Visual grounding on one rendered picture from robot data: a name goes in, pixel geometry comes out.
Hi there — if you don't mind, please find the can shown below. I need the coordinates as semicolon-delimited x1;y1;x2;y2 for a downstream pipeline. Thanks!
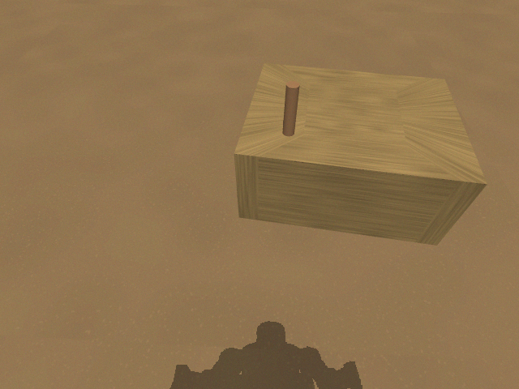
282;81;300;136

